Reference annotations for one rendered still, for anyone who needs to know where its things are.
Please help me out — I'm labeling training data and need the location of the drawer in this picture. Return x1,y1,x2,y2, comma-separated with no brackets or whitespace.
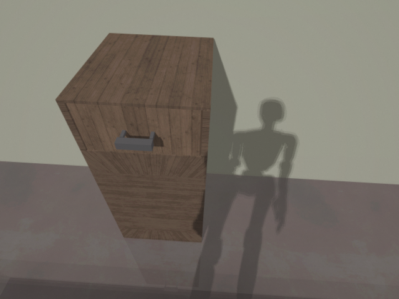
66,103,203,156

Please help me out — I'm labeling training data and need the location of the handle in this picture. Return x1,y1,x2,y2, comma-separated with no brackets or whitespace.
114,130,155,151

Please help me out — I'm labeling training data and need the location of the cabinet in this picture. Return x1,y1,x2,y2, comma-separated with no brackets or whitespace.
56,33,214,242

